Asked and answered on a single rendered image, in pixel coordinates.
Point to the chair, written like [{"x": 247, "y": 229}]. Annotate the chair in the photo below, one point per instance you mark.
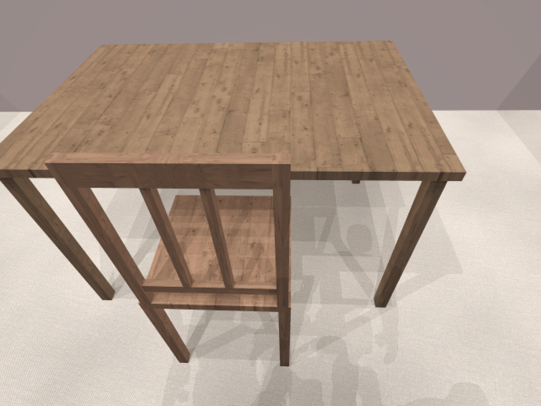
[{"x": 216, "y": 252}]

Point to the table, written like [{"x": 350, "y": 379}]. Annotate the table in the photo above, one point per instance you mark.
[{"x": 345, "y": 110}]

